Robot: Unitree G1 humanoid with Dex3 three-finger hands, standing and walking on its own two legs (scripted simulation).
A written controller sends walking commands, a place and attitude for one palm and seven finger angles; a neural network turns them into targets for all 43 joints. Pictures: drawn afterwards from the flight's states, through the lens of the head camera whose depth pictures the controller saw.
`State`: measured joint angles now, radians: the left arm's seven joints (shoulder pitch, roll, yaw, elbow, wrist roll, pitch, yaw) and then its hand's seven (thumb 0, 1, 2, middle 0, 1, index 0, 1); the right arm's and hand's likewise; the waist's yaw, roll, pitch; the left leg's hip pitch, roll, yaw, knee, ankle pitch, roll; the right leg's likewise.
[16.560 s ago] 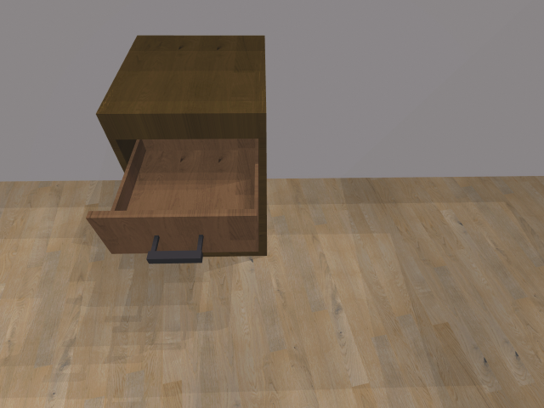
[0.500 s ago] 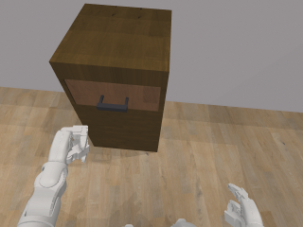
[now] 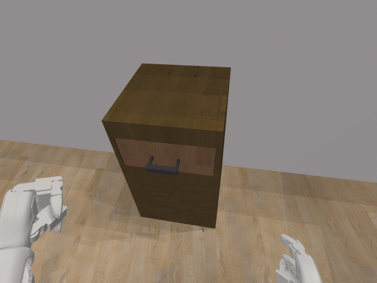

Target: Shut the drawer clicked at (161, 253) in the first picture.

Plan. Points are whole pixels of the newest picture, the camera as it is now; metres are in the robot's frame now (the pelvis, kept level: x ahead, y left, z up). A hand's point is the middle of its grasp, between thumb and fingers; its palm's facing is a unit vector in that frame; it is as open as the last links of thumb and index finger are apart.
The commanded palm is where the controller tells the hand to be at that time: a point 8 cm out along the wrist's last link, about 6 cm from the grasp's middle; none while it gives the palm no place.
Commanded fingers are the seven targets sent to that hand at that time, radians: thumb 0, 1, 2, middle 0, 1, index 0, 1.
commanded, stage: draw the hand back to the body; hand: left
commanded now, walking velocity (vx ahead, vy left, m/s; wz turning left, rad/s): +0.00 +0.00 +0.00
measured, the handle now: (163, 164) +0.58 +0.18 -0.21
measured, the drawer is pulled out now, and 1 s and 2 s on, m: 0.00 0.00 0.00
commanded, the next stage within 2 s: step back with the hand held close in 0.24 s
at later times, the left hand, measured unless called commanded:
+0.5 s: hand (47, 217) +0.16 +0.22 +0.18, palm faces +0.41 -0.80 -0.45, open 3.3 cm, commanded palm +0.10 +0.26 +0.18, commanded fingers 0.00 0.90 0.90 -1.40 -1.60 -1.40 -1.60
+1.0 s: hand (11, 256) +0.11 +0.25 +0.16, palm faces +0.38 -0.80 -0.47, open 3.3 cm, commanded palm +0.06 +0.29 +0.18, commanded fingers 0.00 0.90 0.90 -1.40 -1.60 -1.40 -1.60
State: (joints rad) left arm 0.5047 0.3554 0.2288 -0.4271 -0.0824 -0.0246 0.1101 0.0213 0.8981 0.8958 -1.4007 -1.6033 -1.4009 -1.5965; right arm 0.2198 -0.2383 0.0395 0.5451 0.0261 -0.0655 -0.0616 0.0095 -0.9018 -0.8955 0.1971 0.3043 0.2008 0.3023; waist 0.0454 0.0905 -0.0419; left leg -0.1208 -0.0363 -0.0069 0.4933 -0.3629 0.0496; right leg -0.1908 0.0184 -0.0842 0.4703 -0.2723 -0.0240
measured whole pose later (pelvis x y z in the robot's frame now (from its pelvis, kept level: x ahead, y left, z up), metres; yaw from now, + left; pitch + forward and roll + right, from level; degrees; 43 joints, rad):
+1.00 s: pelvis -0.08 +0.01 +0.00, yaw -1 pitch +1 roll +0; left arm 0.60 0.38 0.36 -0.50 -0.04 -0.23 0.15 0.02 0.89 0.90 -1.41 -1.60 -1.41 -1.60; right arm 0.18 -0.22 0.00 0.56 0.01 -0.05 -0.07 0.01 -0.90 -0.90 0.20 0.30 0.20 0.30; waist 0.01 0.03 -0.01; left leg -0.28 -0.07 0.03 0.52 -0.25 0.08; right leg -0.35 -0.01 -0.06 0.49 -0.15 -0.01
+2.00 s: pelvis -0.16 +0.01 -0.01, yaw +3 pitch +4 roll -2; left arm 0.65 0.47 0.42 -0.65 -0.04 -0.31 0.15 0.02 0.89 0.89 -1.41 -1.60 -1.41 -1.60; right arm 0.19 -0.22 -0.05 0.59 0.00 -0.02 -0.07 0.01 -0.90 -0.90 0.20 0.30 0.20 0.30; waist -0.06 -0.04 0.01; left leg -0.43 -0.02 -0.04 0.61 -0.24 0.03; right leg -0.44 0.03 0.02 0.53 -0.16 0.01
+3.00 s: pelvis -0.30 +0.00 -0.01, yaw -1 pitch +0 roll -1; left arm 0.58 0.37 0.35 -0.55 -0.04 -0.21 0.15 0.02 0.89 0.90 -1.41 -1.60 -1.41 -1.60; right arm 0.25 -0.19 0.02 0.64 0.01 -0.09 -0.09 0.01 -0.90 -0.90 0.20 0.30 0.20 0.30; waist -0.01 -0.02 -0.05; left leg -0.32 0.02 0.05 0.61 -0.30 0.03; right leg -0.18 -0.02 -0.04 0.57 -0.38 0.02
